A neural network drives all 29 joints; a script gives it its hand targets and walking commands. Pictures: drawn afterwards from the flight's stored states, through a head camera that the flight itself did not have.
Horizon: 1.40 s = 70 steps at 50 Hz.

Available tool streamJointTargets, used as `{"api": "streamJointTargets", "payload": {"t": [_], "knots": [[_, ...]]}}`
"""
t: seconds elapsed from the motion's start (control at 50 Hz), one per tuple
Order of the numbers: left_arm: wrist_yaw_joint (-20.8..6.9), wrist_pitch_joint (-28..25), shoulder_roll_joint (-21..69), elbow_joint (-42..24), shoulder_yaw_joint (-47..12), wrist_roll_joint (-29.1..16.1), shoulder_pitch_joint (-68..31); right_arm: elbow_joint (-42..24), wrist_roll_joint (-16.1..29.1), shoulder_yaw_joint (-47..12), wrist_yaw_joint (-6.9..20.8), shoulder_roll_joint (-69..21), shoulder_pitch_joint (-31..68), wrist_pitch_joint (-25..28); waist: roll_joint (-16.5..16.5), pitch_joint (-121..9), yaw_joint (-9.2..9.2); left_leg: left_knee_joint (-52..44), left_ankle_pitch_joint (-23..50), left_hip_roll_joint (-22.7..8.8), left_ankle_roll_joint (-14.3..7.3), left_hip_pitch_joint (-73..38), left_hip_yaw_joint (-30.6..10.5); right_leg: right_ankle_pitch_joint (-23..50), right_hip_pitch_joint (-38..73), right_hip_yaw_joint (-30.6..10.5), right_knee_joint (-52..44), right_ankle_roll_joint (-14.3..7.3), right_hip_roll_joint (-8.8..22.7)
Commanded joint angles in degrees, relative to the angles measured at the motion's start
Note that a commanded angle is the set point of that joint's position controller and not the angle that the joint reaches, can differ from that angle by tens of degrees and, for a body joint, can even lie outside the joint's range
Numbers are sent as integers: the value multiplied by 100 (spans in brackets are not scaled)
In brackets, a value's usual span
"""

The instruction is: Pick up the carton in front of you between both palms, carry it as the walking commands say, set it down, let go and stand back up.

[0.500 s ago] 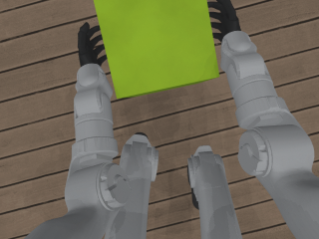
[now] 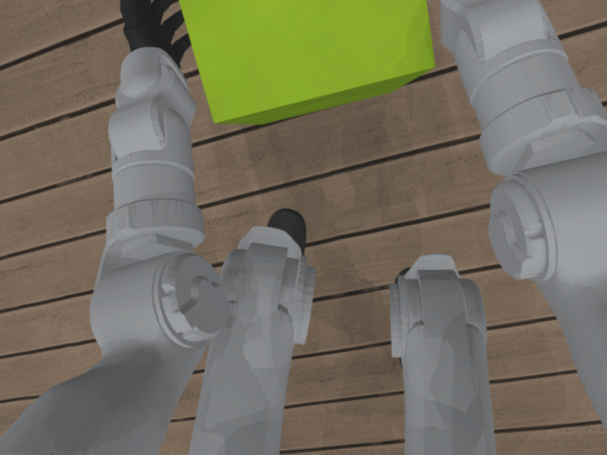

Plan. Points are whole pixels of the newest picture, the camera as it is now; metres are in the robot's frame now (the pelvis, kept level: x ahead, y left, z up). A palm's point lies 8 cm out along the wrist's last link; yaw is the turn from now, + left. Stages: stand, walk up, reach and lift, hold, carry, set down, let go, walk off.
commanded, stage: set down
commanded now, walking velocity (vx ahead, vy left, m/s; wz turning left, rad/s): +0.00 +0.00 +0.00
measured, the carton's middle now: (305, 18) +0.55 +0.11 -0.26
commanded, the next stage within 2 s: none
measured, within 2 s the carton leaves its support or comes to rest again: rests again in 0.50 s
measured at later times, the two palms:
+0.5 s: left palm (162, 57) +0.48 +0.25 -0.18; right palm out of the picture +0.57 -0.04 -0.20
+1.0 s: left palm (158, 57) +0.48 +0.26 -0.19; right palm out of the picture +0.57 -0.04 -0.20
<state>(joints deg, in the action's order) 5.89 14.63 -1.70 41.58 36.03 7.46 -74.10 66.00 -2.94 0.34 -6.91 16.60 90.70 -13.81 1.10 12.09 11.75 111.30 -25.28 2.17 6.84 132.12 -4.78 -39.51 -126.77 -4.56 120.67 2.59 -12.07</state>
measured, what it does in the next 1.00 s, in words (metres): stands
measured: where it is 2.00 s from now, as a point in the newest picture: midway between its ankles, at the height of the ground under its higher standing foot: (344, 310)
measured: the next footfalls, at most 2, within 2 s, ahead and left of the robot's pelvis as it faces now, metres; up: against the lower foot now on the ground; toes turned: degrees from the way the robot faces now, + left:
none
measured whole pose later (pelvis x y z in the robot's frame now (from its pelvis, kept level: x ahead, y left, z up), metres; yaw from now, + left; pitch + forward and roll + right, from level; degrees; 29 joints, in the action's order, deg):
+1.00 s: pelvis +0.00 +0.00 -0.02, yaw +1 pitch +42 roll +7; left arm -0.2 10.1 -9.1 56.1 41.2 9.7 -78.9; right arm 66.9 -11.2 4.9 1.1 15.3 92.6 -10.6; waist -0.6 17.3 10.4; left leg 115.6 -26.2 0.6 6.3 131.9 -1.6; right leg -39.5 -128.7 -4.0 126.2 -0.1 -7.5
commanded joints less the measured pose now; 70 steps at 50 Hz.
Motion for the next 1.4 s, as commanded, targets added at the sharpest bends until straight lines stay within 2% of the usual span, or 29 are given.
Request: {"api": "streamJointTargets", "payload": {"t": [0.0, 0.12, 0.22, 0.48, 0.8, 0.86, 0.92, 0.98, 1.04, 1.06, 1.1, 1.16, 1.22, 1.28, 1.38], "knots": [[-1428, -170, 4008, -145, -2189, -594, -3264, -1019, 531, -1106, 1234, -5058, 2576, 396, 1621, -6807, 393, 38, 2772, 203, -273, -4079, 1146, 2910, 2682, 518, -1322, -94, 303], [-1523, -211, 3686, 34, -1845, -456, -3087, -879, 485, -1075, 1162, -4976, 2449, 413, 1722, -6392, 509, 90, 2434, 147, -252, -3275, 1195, 3210, 2812, 330, -1286, -105, 361], [-1510, -276, 3417, 192, -1621, -320, -3101, -774, 446, -960, 1136, -4668, 2489, 454, 1596, -5977, 501, 102, 2211, 110, -263, -3052, 1176, 2929, 2509, 257, -1291, -134, 373], [-1408, -412, 2967, 722, -1162, -115, -2932, -326, 75, -534, 1245, -3770, 2255, 505, 1308, -4918, 264, 129, 1872, 102, -325, -3042, 995, 2085, 1661, 183, -1186, -293, 454], [-1409, -478, 2429, 1086, -740, -47, -2550, 27, -635, -52, 1387, -3101, 1489, 370, 1152, -3934, -216, 257, 1497, 196, -331, -2460, 853, 1996, 1427, 2, -1050, -476, 589], [-1386, -476, 2300, 1155, -633, -9, -2446, 13, -720, -27, 1397, -2972, 1459, 345, 1193, -3820, -212, 286, 1395, 195, -330, -2348, 875, 1973, 1523, -26, -1045, -471, 617], [-1335, -502, 2151, 1239, -484, 42, -2315, -43, -742, -61, 1375, -2752, 1558, 346, 1216, -3840, -134, 331, 1365, 168, -299, -2300, 964, 2002, 1669, -36, -1038, -414, 640], [-1172, -603, 1586, 1400, -222, 78, -1977, -111, -673, -108, 1242, -2050, 1649, 400, 1199, -3955, 13, 371, 1413, 87, -233, -2362, 1093, 2097, 1880, -25, -1037, -307, 690], [-678, -873, -239, 1692, 241, 67, -1209, -172, -513, -62, 823, -35, 1536, 505, 1134, -4079, 153, 364, 1458, -65, -186, -2519, 1141, 2152, 2124, -35, -1056, -191, 865], [-473, -1001, -910, 1787, 303, -26, -1013, -231, -388, -130, 643, 663, 1593, 559, 1119, -4137, 192, 354, 1488, -115, -198, -2583, 1124, 2169, 2212, -61, -1065, -160, 934], [-193, -1215, -1482, 1859, 203, -366, -1048, -280, 5, -379, 439, 1171, 1959, 625, 1140, -4431, 327, 361, 1712, -177, -225, -2765, 1094, 2241, 2358, -139, -1007, -111, 1017], [-69, -1392, -1635, 1827, -290, -898, -1298, -395, 599, -929, 478, 1040, 2287, 691, 1330, -4784, 550, 369, 2118, -262, -309, -2965, 1057, 2422, 2418, -183, -852, -99, 1087], [-70, -1441, -1589, 1770, -809, -1425, -1440, -629, 1046, -1381, 595, 910, 2538, 732, 1535, -5210, 674, 311, 2444, -283, -388, -3270, 990, 2498, 2596, -136, -715, -126, 1140], [-20, -1397, -1599, 1564, -1057, -1750, -1473, -751, 1196, -1443, 631, 1126, 2669, 704, 1581, -5788, 676, 220, 2635, -244, -389, -3785, 954, 2340, 2785, 26, -660, -159, 1151], [206, -1228, -1674, 931, -1269, -2001, -1358, -899, 978, -1052, 562, 1561, 2613, 561, 1504, -6810, 467, 46, 2692, -146, -344, -4765, 971, 1957, 2994, 392, -762, -214, 1049]]}}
